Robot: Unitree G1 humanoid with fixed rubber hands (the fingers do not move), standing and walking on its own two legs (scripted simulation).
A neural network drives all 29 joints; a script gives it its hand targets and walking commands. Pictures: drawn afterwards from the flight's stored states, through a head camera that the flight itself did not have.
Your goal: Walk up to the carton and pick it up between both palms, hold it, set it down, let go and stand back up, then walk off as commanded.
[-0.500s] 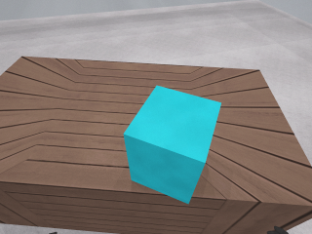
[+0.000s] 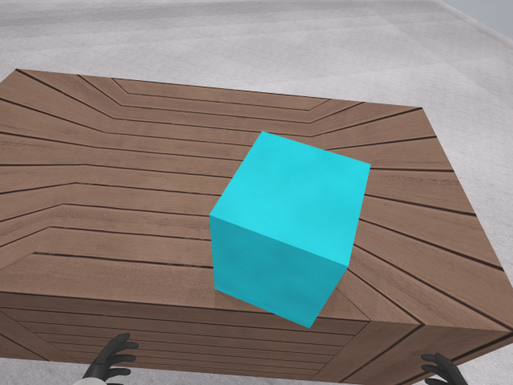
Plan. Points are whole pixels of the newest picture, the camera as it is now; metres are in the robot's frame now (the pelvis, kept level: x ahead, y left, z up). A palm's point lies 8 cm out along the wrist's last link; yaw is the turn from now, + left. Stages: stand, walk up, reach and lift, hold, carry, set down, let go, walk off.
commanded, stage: reach and lift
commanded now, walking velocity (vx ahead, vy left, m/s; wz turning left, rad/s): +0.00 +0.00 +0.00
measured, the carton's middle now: (286, 231) +0.41 -0.04 -0.02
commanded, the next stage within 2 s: none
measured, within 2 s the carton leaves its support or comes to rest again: neither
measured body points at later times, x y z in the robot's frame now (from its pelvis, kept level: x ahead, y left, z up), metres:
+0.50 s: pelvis -0.02 +0.01 +0.01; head +0.00 +0.04 +0.46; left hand +0.19 +0.26 -0.06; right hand +0.14 -0.24 -0.04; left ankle +0.01 +0.16 -0.72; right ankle +0.04 -0.14 -0.72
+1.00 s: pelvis +0.00 +0.01 +0.01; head +0.03 +0.05 +0.46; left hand +0.21 +0.24 -0.05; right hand +0.15 -0.18 -0.02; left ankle +0.01 +0.16 -0.72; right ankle +0.04 -0.14 -0.72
